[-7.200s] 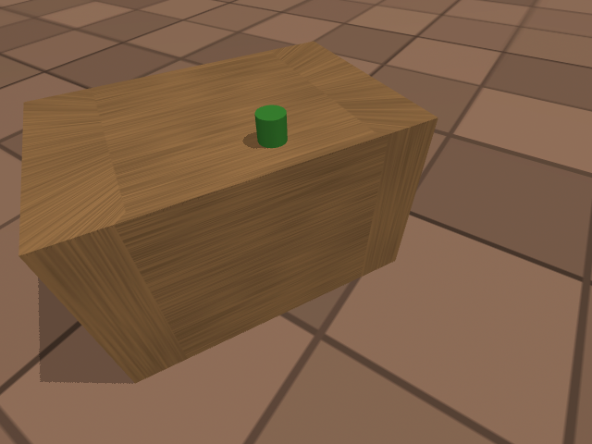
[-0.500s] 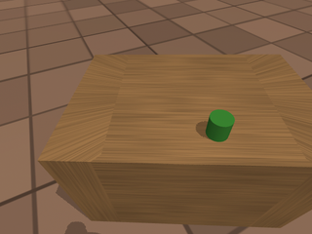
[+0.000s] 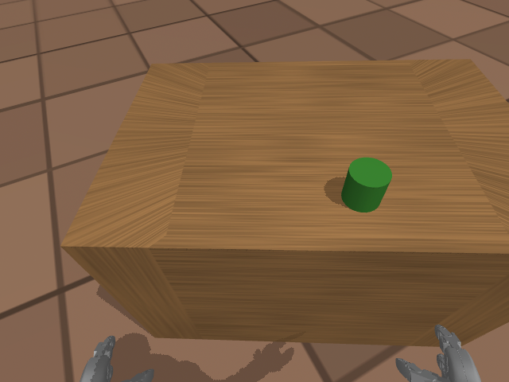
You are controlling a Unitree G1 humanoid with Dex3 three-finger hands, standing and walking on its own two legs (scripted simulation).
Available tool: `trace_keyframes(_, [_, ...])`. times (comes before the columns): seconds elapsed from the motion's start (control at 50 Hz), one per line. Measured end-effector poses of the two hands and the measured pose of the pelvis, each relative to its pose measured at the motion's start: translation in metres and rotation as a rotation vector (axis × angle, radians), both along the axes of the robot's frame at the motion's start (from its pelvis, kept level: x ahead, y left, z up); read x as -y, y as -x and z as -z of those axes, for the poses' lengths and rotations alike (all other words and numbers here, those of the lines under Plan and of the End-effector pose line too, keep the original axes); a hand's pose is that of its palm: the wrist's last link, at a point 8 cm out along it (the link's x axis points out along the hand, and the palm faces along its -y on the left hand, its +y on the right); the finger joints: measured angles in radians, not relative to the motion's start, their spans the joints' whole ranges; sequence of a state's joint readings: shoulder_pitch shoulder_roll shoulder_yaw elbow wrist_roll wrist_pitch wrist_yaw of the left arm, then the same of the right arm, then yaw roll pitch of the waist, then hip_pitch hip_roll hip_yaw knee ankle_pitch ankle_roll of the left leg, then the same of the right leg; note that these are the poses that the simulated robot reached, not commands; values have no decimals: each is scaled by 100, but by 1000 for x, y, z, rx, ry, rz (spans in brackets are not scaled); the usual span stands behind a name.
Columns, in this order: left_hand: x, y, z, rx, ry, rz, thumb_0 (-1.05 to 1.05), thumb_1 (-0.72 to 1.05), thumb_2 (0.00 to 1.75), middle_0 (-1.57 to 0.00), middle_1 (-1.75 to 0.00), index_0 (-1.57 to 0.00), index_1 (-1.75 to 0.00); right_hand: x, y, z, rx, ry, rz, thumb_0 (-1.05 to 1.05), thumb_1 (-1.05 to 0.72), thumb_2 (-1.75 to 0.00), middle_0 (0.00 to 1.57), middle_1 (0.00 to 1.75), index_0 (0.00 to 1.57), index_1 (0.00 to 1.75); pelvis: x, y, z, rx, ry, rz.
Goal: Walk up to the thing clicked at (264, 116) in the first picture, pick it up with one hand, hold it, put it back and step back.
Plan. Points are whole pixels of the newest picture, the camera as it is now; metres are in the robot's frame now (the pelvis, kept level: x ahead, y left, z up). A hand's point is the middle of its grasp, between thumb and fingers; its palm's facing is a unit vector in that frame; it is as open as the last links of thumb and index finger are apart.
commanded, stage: rise first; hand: right
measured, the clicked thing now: (365, 185) +0.52 -0.22 -0.03
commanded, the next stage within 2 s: go down in 1.54 s
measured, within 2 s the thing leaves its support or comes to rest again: neither
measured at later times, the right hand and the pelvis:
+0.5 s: hand (438, 340) +0.21 -0.25 -0.03, palm faces +0.28 +0.90 -0.35, open 17.2 cm; pelvis +0.03 +0.01 +0.00, yaw +0 degrees
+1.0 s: hand (460, 336) +0.20 -0.24 +0.04, palm faces +0.29 +0.88 -0.36, open 17.4 cm; pelvis +0.02 +0.01 +0.00, yaw -1 degrees
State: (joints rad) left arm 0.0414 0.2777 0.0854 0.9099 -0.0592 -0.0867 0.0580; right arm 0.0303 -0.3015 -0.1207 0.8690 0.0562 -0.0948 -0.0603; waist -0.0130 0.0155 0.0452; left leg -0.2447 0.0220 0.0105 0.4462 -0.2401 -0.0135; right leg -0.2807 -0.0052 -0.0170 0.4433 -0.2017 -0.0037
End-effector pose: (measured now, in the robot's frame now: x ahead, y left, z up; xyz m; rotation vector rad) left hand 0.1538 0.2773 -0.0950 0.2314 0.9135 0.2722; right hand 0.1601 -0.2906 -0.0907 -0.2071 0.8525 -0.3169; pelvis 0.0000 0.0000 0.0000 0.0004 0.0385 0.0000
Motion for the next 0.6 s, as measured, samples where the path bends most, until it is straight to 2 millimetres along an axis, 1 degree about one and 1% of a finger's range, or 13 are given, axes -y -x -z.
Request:
trace_keyframes(0.06, [2, -6, -5, 38, 11, -7, 1, 34, 38, -6, -9, -6, -9, 3, -10, -16, 73, 23, 0, 1, -33, -37, 8, 9, 8, 9, -1, -6, -1, -8, -2, -2])
trace_keyframes(0.14, [8, -3, -5, 53, 38, -10, 1, 14, 24, -6, -7, -6, -7, 4, -8, -31, 109, 45, -1, 1, -12, -25, 7, 7, 7, 7, -3, -14, -2, -6, -4, -4])
trace_keyframes(0.26, [17, -1, -3, 63, 61, 5, 1, -16, 13, -6, -6, -6, -6, 3, -1, -42, 120, 72, 7, 1, 17, -14, 5, 6, 6, 6, -5, -19, -2, 7, 0, -2])
trace_keyframes(0.34, [19, -10, -10, 102, 47, 35, 0, -32, 9, -7, -6, -6, -6, 2, -5, -56, 178, 101, 3, 0, 32, -10, 5, 6, 5, 6, -7, -22, -2, 19, 4, 2])
trace_keyframes(0.4, [18, -20, -16, 139, 34, 51, 0, -40, 7, -7, -6, -7, -6, 1, -12, -70, 241, 119, -6, 0, 40, -8, 5, 6, 5, 6, -8, -24, -2, 27, 6, 5])
trace_keyframes(0.46, [16, -24, -19, 157, 33, 55, 0, -45, 6, -7, -6, -7, -6, 0, -17, -83, 297, 130, -17, 0, 45, -7, 5, 6, 5, 6, -9, -28, -2, 30, 7, 6])
trace_keyframes(0.6, [13, -19, -9, 114, 54, 31, 0, -50, 5, -7, -6, -7, -6, -3, -19, -106, 379, 148, -40, 0, 52, -5, 5, 6, 5, 6, -9, -31, -2, 44, 6, 6])
